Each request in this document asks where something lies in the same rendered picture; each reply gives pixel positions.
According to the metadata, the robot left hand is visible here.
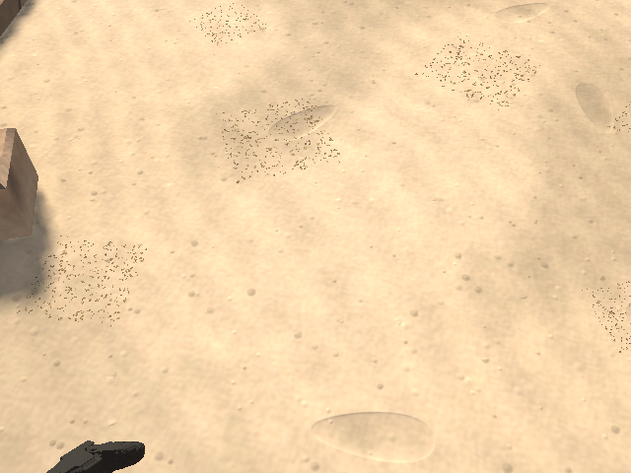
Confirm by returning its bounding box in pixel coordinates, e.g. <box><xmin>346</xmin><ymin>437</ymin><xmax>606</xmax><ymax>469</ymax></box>
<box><xmin>46</xmin><ymin>440</ymin><xmax>145</xmax><ymax>473</ymax></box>

